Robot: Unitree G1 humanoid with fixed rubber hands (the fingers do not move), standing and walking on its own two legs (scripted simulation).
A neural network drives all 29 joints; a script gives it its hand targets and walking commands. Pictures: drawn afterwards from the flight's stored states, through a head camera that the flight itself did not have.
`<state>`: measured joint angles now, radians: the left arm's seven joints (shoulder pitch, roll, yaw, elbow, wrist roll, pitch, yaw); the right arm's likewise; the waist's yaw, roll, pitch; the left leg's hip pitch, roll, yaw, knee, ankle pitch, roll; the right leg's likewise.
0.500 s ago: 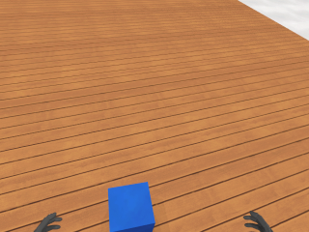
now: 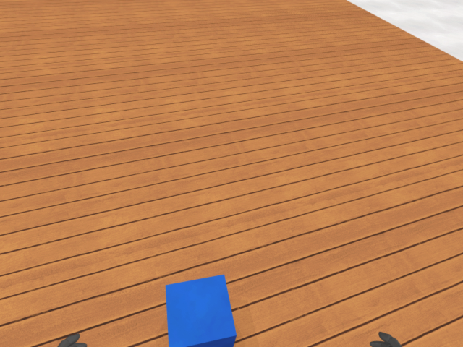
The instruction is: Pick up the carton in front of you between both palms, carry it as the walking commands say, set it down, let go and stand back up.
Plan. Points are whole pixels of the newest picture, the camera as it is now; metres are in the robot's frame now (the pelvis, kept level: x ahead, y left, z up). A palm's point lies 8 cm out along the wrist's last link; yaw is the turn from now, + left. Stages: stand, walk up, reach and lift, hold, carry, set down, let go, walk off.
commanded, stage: stand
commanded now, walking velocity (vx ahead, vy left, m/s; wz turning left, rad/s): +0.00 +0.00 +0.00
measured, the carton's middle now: (199, 320) +0.35 +0.08 -0.65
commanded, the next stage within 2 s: none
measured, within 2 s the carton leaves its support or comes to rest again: neither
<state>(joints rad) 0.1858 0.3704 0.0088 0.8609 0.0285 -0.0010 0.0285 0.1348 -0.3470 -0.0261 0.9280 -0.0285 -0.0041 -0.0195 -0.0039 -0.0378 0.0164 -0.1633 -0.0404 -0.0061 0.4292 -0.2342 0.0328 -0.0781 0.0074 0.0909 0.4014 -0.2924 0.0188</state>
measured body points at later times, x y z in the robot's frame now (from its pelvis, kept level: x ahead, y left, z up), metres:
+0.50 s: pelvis -0.01 +0.00 +0.00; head -0.02 +0.01 +0.45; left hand +0.08 +0.30 -0.12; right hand +0.09 -0.32 -0.10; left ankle +0.00 +0.10 -0.74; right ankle -0.04 -0.14 -0.74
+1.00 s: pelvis -0.02 +0.00 +0.01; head -0.02 +0.01 +0.45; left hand +0.08 +0.31 -0.12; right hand +0.09 -0.32 -0.10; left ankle +0.00 +0.10 -0.74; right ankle -0.04 -0.14 -0.74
